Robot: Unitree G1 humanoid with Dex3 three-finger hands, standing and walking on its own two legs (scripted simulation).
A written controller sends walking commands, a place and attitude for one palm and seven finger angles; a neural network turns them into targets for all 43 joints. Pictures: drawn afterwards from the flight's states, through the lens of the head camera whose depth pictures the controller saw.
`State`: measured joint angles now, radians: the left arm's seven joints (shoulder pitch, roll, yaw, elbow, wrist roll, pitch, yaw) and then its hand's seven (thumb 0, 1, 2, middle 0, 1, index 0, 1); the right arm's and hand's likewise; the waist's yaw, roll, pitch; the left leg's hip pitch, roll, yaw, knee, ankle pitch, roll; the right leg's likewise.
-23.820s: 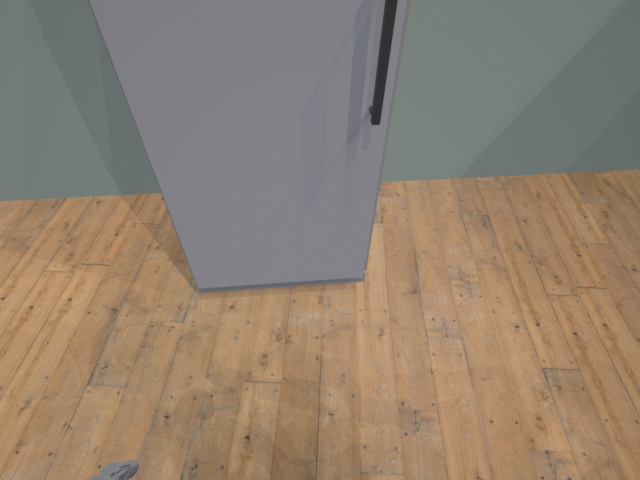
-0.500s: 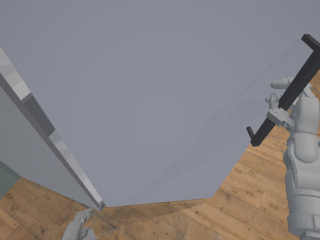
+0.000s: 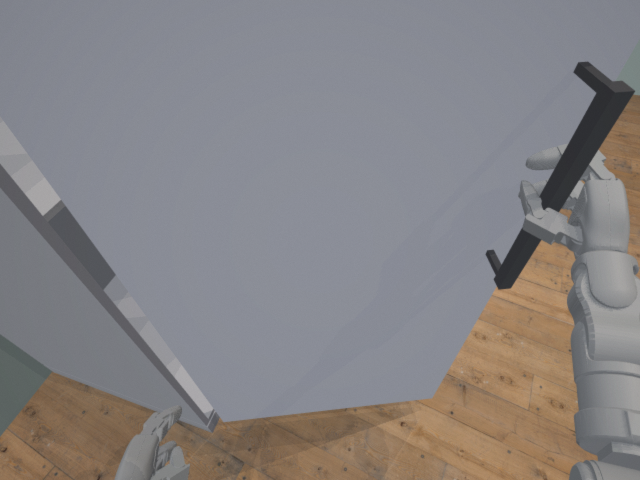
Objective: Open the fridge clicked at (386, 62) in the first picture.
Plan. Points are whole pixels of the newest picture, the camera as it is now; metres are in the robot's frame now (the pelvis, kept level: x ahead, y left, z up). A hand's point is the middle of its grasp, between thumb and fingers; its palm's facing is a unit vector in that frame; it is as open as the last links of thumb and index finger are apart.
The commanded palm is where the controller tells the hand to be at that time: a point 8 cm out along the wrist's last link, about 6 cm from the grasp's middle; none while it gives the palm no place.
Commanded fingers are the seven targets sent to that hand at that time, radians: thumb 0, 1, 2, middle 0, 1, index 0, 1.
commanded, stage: loosen the grip on the handle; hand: right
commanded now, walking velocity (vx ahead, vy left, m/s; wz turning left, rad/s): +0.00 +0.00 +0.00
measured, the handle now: (537, 198) +0.42 -0.23 +0.15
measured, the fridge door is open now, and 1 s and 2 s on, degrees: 66 65 65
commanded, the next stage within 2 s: slip the hand off the handle in 0.50 s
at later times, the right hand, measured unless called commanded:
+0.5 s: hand (536, 222) +0.38 -0.22 +0.15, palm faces +0.23 +0.95 -0.21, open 14.2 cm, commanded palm +0.34 -0.26 +0.16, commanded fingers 0.00 0.55 -0.20 0.25 1.15 0.25 1.15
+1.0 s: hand (608, 234) +0.36 -0.29 +0.15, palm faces +0.28 +0.94 -0.21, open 14.7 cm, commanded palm +0.33 -0.33 +0.16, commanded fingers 0.00 0.55 -0.20 0.25 1.15 0.25 1.15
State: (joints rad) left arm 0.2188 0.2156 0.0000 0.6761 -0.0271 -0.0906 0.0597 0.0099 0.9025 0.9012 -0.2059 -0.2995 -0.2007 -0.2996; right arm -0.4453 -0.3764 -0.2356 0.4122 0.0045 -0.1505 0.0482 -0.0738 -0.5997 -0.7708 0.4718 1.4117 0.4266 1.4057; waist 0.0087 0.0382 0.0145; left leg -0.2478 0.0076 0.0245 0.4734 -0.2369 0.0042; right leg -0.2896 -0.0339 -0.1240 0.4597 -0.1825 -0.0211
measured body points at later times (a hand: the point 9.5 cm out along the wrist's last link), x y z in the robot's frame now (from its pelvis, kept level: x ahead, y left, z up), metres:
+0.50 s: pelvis +0.00 +0.03 -0.01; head +0.02 +0.03 +0.44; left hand +0.12 +0.28 -0.12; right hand +0.36 -0.27 +0.16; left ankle +0.01 +0.12 -0.74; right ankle +0.04 -0.10 -0.74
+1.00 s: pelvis +0.03 +0.01 -0.01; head +0.05 +0.01 +0.44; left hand +0.20 +0.25 -0.11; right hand +0.34 -0.34 +0.16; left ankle +0.01 +0.12 -0.74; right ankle +0.04 -0.10 -0.74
